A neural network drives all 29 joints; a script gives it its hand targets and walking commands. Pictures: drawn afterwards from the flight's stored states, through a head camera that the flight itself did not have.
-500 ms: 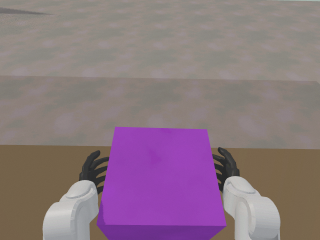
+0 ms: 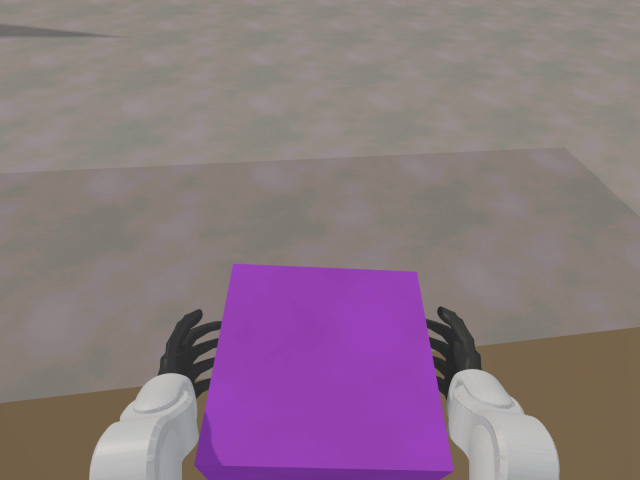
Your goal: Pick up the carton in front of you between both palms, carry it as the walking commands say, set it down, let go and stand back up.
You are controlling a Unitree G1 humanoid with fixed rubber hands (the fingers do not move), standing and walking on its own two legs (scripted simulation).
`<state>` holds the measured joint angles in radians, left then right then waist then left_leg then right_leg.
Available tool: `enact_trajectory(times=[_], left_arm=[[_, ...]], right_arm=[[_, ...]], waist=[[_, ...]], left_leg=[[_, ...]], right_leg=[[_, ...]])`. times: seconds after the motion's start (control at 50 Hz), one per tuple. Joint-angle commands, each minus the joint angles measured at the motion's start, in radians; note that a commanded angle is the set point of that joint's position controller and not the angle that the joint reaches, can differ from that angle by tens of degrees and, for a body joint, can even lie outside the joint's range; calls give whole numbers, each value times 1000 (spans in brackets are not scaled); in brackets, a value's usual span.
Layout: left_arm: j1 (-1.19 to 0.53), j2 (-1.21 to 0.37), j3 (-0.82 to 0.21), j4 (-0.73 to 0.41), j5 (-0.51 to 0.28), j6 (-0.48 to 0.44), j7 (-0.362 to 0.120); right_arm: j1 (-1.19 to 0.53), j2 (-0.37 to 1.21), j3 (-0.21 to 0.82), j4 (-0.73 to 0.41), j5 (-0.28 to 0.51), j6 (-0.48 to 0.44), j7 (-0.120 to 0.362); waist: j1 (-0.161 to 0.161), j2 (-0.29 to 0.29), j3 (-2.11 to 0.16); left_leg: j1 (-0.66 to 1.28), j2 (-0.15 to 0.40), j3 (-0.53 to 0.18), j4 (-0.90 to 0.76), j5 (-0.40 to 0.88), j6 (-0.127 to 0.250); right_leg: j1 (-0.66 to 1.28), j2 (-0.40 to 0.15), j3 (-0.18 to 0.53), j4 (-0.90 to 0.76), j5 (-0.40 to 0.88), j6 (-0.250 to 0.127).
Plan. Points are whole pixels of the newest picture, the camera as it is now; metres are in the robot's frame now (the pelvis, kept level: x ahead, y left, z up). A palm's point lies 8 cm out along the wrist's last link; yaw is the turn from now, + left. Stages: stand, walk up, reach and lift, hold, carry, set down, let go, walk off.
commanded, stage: carry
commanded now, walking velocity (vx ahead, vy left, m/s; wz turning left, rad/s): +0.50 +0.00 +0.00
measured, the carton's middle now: (318, 394) +0.24 -0.01 +0.01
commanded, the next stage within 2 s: none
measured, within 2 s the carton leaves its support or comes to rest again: neither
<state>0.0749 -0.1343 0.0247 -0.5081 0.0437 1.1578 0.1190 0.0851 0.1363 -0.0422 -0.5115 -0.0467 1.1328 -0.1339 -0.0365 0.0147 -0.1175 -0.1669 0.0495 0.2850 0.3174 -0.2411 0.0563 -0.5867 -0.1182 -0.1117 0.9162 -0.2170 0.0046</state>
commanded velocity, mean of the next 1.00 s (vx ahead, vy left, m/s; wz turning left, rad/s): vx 0.50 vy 0.00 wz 0.00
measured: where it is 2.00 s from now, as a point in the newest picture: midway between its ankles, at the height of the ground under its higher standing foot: (287, 247)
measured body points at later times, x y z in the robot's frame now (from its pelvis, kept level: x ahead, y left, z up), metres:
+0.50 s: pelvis +0.32 -0.04 -0.01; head +0.36 -0.05 +0.44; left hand +0.64 +0.14 +0.08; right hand +0.66 -0.16 +0.07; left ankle +0.36 +0.11 -0.67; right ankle +0.31 -0.11 -0.75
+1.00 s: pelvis +0.65 +0.02 -0.03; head +0.73 +0.03 +0.41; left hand +1.00 +0.16 +0.05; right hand +1.00 -0.14 +0.06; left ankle +0.56 +0.09 -0.75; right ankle +0.75 -0.10 -0.73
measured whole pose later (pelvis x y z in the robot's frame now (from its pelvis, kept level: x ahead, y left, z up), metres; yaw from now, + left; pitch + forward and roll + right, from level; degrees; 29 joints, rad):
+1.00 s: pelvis +0.65 +0.02 -0.03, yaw +2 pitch +7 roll +0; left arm -0.35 -0.15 0.25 -0.30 0.02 1.03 0.14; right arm -0.42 0.15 -0.21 -0.20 0.01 0.99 -0.16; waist -0.11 -0.01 0.02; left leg -0.29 -0.02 0.15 0.62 -0.47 0.08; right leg -0.68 -0.04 -0.02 0.78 -0.04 -0.03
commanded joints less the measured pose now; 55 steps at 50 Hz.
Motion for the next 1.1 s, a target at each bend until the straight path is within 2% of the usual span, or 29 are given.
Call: enact_trajectory(times=[0.0,0.14,0.18,0.2,0.22,0.24,0.26,0.3,0.32,0.36,0.4,0.5,0.58,0.6,0.62,0.64,0.66,0.68,0.7,0.74,0.78,0.84,0.88,0.9,0.92,0.96,0.98,1.02,1.08], left_arm=[[-375,-800,-626,-101,-223,-34,-101],[-548,-584,-541,-90,-237,-1,-40],[-598,-535,-496,-37,-236,5,-20],[-600,-508,-469,-6,-232,9,-10],[-654,-474,-458,2,-235,10,-2],[-671,-490,-461,31,-244,11,3],[-711,-520,-471,31,-263,10,1],[-839,-615,-493,63,-286,-14,-14],[-904,-657,-498,86,-292,-29,-21],[-997,-696,-507,121,-300,-60,-30],[-1029,-697,-494,181,-289,-80,-31],[-1067,-673,-435,296,-246,-106,-5],[-1081,-673,-399,337,-210,-108,10],[-1074,-675,-396,340,-204,-108,13],[-1068,-680,-391,352,-193,-105,16],[-1057,-686,-393,361,-185,-101,17],[-1043,-688,-389,363,-173,-95,18],[-1022,-684,-385,363,-169,-84,18],[-1021,-704,-382,358,-169,-79,18],[-1079,-761,-385,308,-184,-97,15],[-1126,-810,-404,262,-188,-119,5],[-1050,-783,-423,235,-177,-147,3],[-994,-752,-442,215,-173,-156,5],[-974,-745,-450,212,-168,-160,6],[-978,-723,-453,192,-171,-160,5],[-967,-671,-441,186,-161,-154,9],[-961,-642,-437,176,-156,-148,14],[-914,-586,-398,210,-124,-133,25],[-902,-507,-335,245,-100,-111,43]], right_arm=[[-362,780,670,-99,280,-3,146],[-513,588,569,-53,244,18,57],[-590,542,549,-16,244,28,29],[-627,512,534,9,239,32,15],[-670,507,529,0,243,38,3],[-685,514,526,20,249,44,-3],[-717,539,510,48,241,38,-9],[-792,619,468,110,210,21,-13],[-834,659,462,144,197,8,-10],[-883,695,461,208,172,-17,-7],[-911,703,457,264,153,-40,-11],[-1002,685,431,331,153,-70,-23],[-1036,687,416,354,170,-72,-17],[-1044,692,419,353,179,-71,-14],[-1046,697,415,358,182,-69,-11],[-1029,694,412,372,185,-67,-8],[-996,692,407,394,190,-65,-4],[-985,672,400,406,186,-66,-5],[-973,705,408,430,189,-64,0],[-1046,807,464,348,255,-76,29],[-1158,872,528,258,315,-100,52],[-1128,860,568,216,341,-126,56],[-1049,822,564,220,320,-130,53],[-1030,801,563,217,306,-130,52],[-1009,782,561,220,299,-132,49],[-982,742,555,232,289,-128,39],[-951,720,548,241,294,-126,33],[-943,693,537,270,296,-118,23],[-980,660,520,312,294,-100,4]], waist=[[20,112,-101],[0,142,-9],[62,100,-99],[105,28,-189],[99,-234,-258],[110,-364,-275],[95,-278,-290],[79,-93,-278],[67,-69,-277],[59,-98,-274],[60,-107,-256],[79,-126,-221],[78,-155,-189],[70,-168,-196],[30,-184,-224],[-20,-140,-270],[-57,-24,-330],[-46,228,-414],[-61,423,-425],[-80,161,-382],[-61,29,-349],[-46,68,-352],[-59,87,-353],[-68,87,-363],[-80,86,-355],[-126,53,-278],[-134,45,-230],[-120,55,-181],[-28,78,-142]], left_leg=[[205,218,-168,-137,260,63],[172,197,-81,7,392,54],[70,142,-14,278,544,16],[-59,106,-25,505,428,-16],[-302,-16,-48,843,137,-64],[-477,-104,-184,1053,-254,-55],[-533,-32,-268,1173,-253,-17],[-572,33,-296,1166,-155,17],[-566,49,-309,1101,-107,17],[-541,52,-284,1006,-61,9],[-572,53,-260,914,-20,-5],[-584,31,-201,560,90,-16],[-404,-28,-120,299,204,-6],[-350,-33,-122,250,221,3],[-263,-26,-133,274,262,17],[-123,-61,-81,246,274,17],[44,-66,-98,220,198,18],[259,160,-450,219,183,111],[428,280,-810,77,156,226],[442,273,-705,148,398,233],[330,246,-612,157,328,199],[259,234,-517,129,284,197],[288,217,-464,159,428,189],[349,196,-414,214,482,172],[365,172,-391,248,497,159],[418,106,-385,302,380,138],[319,88,-365,297,260,136],[136,63,-313,308,172,126],[40,51,-276,466,192,91]], right_leg=[[-88,8,-45,-180,78,4],[79,64,-119,-321,127,-55],[367,148,-182,-358,45,-68],[578,101,-101,-366,-14,-71],[711,-181,401,-526,-223,-191],[768,-282,692,-672,-134,-283],[751,-294,618,-638,-33,-286],[651,-241,437,-563,154,-240],[616,-214,357,-565,144,-205],[553,-190,268,-595,79,-178],[542,-174,205,-611,83,-194],[590,-120,85,-557,236,-199],[563,-84,14,-537,325,-145],[569,-79,3,-512,343,-133],[564,-95,-19,-439,446,-113],[542,-60,-75,-289,538,-83],[470,-6,-88,-79,454,-58],[235,44,-65,182,188,-24],[-80,192,-8,442,-293,-3],[-237,109,143,477,-282,-46],[-206,64,163,302,-199,-55],[-117,75,125,103,-206,-41],[-129,98,80,0,-124,-35],[-176,86,83,-3,40,-33],[-193,94,65,-53,96,-31],[-300,92,56,-205,280,-25],[-223,98,51,-336,397,-31],[10,120,-2,-457,556,-50],[218,97,-27,-492,602,-82]])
